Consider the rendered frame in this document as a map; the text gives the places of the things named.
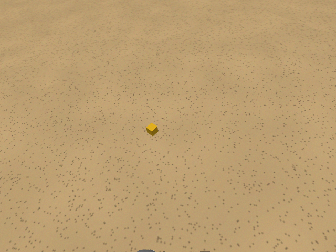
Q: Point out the cube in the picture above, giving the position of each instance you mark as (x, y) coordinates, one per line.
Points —
(152, 129)

